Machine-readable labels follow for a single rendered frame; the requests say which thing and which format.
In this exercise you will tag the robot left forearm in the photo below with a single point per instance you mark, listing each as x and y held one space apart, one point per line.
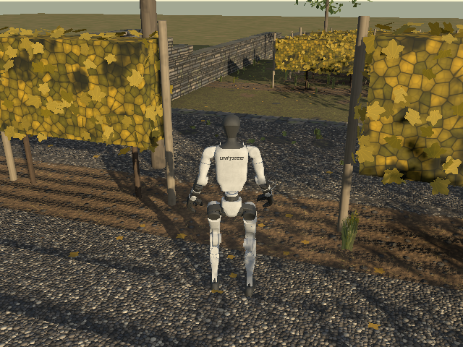
196 189

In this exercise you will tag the robot right forearm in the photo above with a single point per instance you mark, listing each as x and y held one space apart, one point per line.
266 188

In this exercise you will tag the right robot upper arm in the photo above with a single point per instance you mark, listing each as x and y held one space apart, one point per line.
257 163

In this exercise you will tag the left robot upper arm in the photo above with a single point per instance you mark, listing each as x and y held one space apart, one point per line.
209 152

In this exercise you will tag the robot left hand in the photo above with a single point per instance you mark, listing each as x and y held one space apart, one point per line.
190 203

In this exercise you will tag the humanoid robot head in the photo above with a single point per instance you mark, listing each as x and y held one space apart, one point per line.
231 124

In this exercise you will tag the robot right hand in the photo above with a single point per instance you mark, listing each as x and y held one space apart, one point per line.
263 197

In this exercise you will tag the left robot foot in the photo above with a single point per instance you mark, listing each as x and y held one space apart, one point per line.
215 285

